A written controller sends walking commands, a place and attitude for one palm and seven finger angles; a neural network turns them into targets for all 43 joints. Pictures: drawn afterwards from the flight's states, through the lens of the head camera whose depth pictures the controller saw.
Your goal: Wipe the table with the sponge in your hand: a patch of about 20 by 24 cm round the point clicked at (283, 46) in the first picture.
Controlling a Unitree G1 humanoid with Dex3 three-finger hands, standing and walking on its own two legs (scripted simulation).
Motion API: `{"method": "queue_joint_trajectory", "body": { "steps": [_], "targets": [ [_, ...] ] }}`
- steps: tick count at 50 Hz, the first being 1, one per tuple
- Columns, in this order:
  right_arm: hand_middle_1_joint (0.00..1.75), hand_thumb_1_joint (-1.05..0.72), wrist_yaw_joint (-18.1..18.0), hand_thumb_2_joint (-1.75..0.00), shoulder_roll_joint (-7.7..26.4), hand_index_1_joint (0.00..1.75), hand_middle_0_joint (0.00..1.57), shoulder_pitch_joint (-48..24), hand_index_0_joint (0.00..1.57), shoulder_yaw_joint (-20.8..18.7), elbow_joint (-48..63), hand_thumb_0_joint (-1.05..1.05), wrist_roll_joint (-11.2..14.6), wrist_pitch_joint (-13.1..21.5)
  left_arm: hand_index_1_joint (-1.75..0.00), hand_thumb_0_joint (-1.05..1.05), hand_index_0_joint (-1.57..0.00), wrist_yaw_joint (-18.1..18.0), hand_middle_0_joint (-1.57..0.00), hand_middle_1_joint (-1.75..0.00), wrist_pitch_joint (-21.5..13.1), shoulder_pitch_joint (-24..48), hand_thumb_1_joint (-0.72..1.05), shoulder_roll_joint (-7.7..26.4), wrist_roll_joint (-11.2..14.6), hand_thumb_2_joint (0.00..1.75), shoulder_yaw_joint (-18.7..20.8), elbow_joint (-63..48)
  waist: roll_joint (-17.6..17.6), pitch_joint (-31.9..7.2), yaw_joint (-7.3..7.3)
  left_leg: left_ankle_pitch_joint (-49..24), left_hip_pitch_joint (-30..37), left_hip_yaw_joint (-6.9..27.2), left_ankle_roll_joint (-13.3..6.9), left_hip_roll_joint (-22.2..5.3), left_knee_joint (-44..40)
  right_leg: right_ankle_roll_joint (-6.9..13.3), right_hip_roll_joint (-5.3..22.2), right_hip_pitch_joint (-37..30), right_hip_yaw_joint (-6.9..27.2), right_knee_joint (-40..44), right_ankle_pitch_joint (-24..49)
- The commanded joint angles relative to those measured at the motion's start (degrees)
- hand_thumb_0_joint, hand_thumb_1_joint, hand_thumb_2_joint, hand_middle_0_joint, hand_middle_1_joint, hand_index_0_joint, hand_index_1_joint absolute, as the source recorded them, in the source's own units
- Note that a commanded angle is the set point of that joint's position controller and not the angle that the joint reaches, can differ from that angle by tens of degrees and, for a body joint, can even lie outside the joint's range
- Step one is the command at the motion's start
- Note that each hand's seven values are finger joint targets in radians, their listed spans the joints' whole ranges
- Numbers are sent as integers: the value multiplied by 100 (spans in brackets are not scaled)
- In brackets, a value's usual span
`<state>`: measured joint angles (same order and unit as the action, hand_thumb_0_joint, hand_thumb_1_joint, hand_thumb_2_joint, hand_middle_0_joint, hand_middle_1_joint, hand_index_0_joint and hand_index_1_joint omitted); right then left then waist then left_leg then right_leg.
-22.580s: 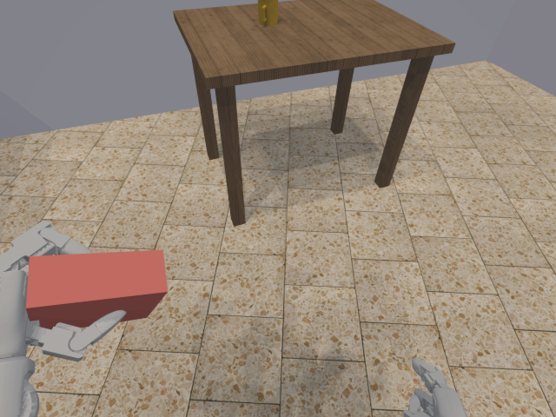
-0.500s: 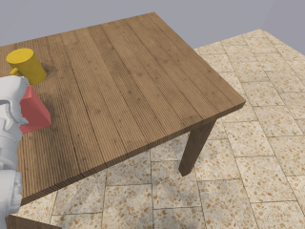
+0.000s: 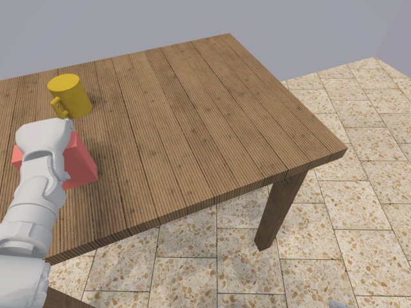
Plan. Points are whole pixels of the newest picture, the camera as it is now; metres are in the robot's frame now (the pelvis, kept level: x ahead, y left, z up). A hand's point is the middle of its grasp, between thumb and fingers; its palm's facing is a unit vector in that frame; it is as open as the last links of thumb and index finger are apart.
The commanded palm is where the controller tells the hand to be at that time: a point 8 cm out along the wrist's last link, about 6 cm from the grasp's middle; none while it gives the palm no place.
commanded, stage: wipe back along the middle lane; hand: left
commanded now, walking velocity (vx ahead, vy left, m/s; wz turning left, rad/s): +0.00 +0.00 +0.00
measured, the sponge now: (63, 169) +0.37 +0.34 +0.04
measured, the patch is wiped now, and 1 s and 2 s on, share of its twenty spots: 0.35 0.55 0.55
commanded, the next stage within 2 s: slide across to the third lane in 0.64 s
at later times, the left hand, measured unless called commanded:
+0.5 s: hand (59, 172) +0.34 +0.32 +0.09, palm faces -0.04 +0.02 -1.00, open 9.4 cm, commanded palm +0.30 +0.30 +0.12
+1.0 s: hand (67, 186) +0.31 +0.29 +0.09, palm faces -0.04 +0.00 -1.00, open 9.4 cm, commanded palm +0.29 +0.26 +0.14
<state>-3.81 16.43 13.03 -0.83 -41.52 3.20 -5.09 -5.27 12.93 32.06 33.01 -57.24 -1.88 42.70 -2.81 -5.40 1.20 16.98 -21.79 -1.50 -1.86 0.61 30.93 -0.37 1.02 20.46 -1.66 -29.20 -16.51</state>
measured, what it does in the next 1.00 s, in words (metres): stands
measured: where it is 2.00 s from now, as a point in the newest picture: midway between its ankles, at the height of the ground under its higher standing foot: outside the picture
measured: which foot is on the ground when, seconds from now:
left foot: down 0.00-1.00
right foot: down 0.00-1.00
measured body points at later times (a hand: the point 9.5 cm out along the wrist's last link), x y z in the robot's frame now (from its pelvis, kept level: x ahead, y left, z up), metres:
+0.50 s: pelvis +0.01 -0.01 +0.00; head +0.02 -0.04 +0.45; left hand +0.34 +0.31 +0.14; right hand +0.17 -0.27 -0.12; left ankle -0.02 +0.10 -0.73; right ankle -0.03 -0.13 -0.73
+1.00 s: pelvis +0.00 -0.02 +0.00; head +0.01 -0.05 +0.45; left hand +0.30 +0.28 +0.14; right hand +0.22 -0.24 -0.10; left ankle -0.02 +0.10 -0.73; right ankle -0.03 -0.13 -0.73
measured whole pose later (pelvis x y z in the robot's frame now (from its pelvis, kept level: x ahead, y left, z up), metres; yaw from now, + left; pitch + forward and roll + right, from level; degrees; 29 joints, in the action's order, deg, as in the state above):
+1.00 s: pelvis +0.00 -0.02 +0.00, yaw +1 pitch +2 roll +0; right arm -5.3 16.2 5.2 1.2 -40.2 2.9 -2.7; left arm -1.0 22.1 13.7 27.8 -55.2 -7.7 15.4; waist -4.7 -2.9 5.5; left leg 16.0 -13.1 -0.5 -0.8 0.6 27.1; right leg 0.7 0.9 12.4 -2.6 -27.6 -17.1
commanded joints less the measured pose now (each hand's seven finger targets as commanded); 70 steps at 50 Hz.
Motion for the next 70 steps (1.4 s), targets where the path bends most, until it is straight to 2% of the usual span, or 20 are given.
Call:
{"method": "queue_joint_trajectory", "body": {
  "steps": [1, 11, 14, 16, 34, 36, 39, 41, 44, 46, 48, 51, 53, 56, 58, 61, 63, 66, 68, 70],
  "targets": [
    [30, -90, -99, -90, 890, 30, 20, -326, 20, -217, 682, 0, -27, 218, -160, 0, -120, 191, -120, -160, 46, 1236, 10, 987, -74, 130, 104, -791, 158, -1185, -3, -2166, 837, 180, -31, -5, -318, 394, -320, -616, -58, 210, 1569],
    [30, -90, -122, -90, 828, 30, 20, -565, 20, -173, 835, 0, -51, 278, -160, 0, -120, 320, -120, -160, -13, 414, 10, 1027, 60, 130, 363, -1400, 186, -1260, 188, -2392, 869, 90, -54, 29, -327, 378, -296, -1019, -22, 220, 1978],
    [30, -90, -104, -90, 799, 30, 20, -643, 20, -169, 867, 0, -29, 312, -160, 0, -120, 299, -120, -160, 66, 49, 10, 740, 150, 130, 194, -1643, 321, -1093, 164, -2409, 863, 59, -59, 44, -309, 340, -296, -1020, -47, 214, 2069],
    [30, -90, -99, -90, 838, 30, 20, -755, 20, -180, 864, 0, -47, 310, -160, 0, -120, 270, -120, -160, 125, -127, 10, 1044, 196, 130, 516, -1916, 190, -1198, 262, -2486, 897, 63, -47, 48, -339, 362, -293, -1175, 9, 226, 2176],
    [30, -90, -89, -90, 720, 30, 20, -1331, 20, -84, 959, 0, -26, 425, -160, 0, -120, 281, -120, -160, 729, -1313, 10, 260, 443, 130, 111, -3192, 466, -755, 321, -2384, 1066, 30, -27, 93, -469, 317, -299, -1284, -48, 287, 2215],
    [30, -90, -98, -90, 742, 30, 20, -1453, 20, -75, 1000, 0, -53, 422, -160, 0, -120, 264, -120, -160, 759, -1435, 10, 602, 445, 130, 453, -3412, 438, -954, 439, -2373, 1130, 32, -26, 102, -486, 338, -299, -1448, 48, 290, 2280],
    [30, -90, -122, -90, 694, 30, 20, -1460, 20, -39, 945, 0, -30, 420, -160, 0, -120, 309, -120, -160, 838, -1063, 10, 233, 416, 130, 26, -3388, 539, -685, 282, -2230, 1097, 9, -34, 110, -522, 306, -291, -1291, -34, 336, 2160],
    [30, -90, -159, -90, 721, 30, 20, -1540, 20, -27, 977, 0, -47, 446, -160, 0, -120, 299, -120, -160, 859, -731, 10, 579, 363, 130, 256, -3574, 392, -868, 327, -2205, 1208, 18, -49, 127, -520, 338, -307, -1341, 43, 356, 2117],
    [30, -90, -168, -90, 648, 30, 20, -1508, 20, -10, 951, 0, -39, 482, -160, 0, -120, 355, -120, -160, 861, -597, 10, 105, 356, 130, -201, -3577, 319, -858, 242, -2323, 1300, 38, -50, 134, -511, 333, -293, -1281, -36, 343, 2110],
    [30, -90, -184, -90, 658, 30, 20, -1591, 20, 10, 1000, 0, -47, 504, -160, 0, -120, 348, -120, -160, 838, -279, 10, 379, 314, 130, -36, -3819, 156, -1022, 280, -2216, 1389, 53, -54, 142, -529, 362, -320, -1298, 36, 373, 1982],
    [30, -90, -194, -90, 593, 30, 20, -1539, 20, 27, 981, 0, -47, 558, -160, 0, -120, 344, -120, -160, 814, -137, 10, 15, 331, 130, -357, -3725, 252, -919, 212, -2271, 1398, 64, -68, 155, -506, 355, -300, -1253, -47, 344, 1978],
    [30, -90, -235, -90, 634, 30, 20, -1604, 20, 54, 962, 0, -41, 571, -160, 0, -120, 321, -120, -160, 797, 326, 10, 338, 300, 130, -160, -3732, 328, -924, 234, -1973, 1395, 89, -64, 156, -594, 360, -314, -1223, 19, 439, 1732],
    [30, -90, -239, -90, 578, 30, 20, -1520, 20, 67, 894, 0, -31, 606, -160, 0, -120, 305, -120, -160, 800, 416, 10, -32, 297, 130, -472, -3434, 326, -841, 174, -1990, 1373, 87, -64, 174, -583, 362, -295, -1168, -54, 415, 1687],
    [30, -90, -230, -90, 621, 30, 20, -1547, 20, 57, 897, 0, -36, 608, -160, 0, -120, 264, -120, -160, 786, 639, 10, 185, 251, 130, -304, -3495, 254, -1098, 236, -1983, 1446, 93, -45, 176, -600, 384, -312, -1255, 23, 440, 1721],
    [30, -90, -207, -90, 569, 30, 20, -1480, 20, 55, 856, 0, -27, 638, -160, 0, -120, 246, -120, -160, 783, 663, 10, -277, 270, 130, -690, -3327, 330, -992, 158, -2013, 1419, 86, -57, 183, -565, 370, -289, -1194, -43, 406, 1743],
    [30, -90, -200, -90, 603, 30, 20, -1539, 20, 71, 860, 0, -13, 607, -160, 0, -120, 207, -120, -160, 824, 1011, 10, -97, 241, 130, -583, -3336, 327, -1012, 170, -1828, 1392, 114, -31, 166, -643, 380, -309, -1154, -7, 458, 1549],
    [30, -90, -191, -90, 562, 30, 20, -1478, 20, 60, 801, 0, -10, 628, -160, 0, -120, 152, -120, -160, 851, 899, 10, -367, 260, 130, -756, -3077, 382, -936, 161, -1817, 1373, 98, -42, 172, -634, 376, -303, -1121, -53, 444, 1518],
    [30, -90, -188, -90, 604, 30, 20, -1578, 20, 84, 812, 0, -12, 583, -160, 0, -120, 70, -120, -160, 935, 1159, 10, -104, 229, 130, -548, -3114, 353, -1081, 232, -1735, 1346, 103, -10, 172, -705, 384, -314, -1216, -9, 471, 1463],
    [30, -90, -180, -90, 539, 30, 20, -1537, 20, 90, 766, 0, 18, 609, -160, 0, -120, 38, -120, -160, 1001, 1332, 10, -573, 264, 130, -955, -2939, 443, -1011, 136, -1703, 1366, 86, -35, 186, -673, 364, -299, -1131, -46, 466, 1434],
    [30, -90, -197, -90, 575, 30, 20, -1584, 20, 91, 730, 0, 16, 570, -160, 0, -120, 2, -120, -160, 1084, 1505, 10, -365, 265, 130, -801, -2757, 462, -970, 157, -1565, 1285, 57, -21, 197, -724, 347, -288, -1151, -22, 523, 1379]
  ]
}}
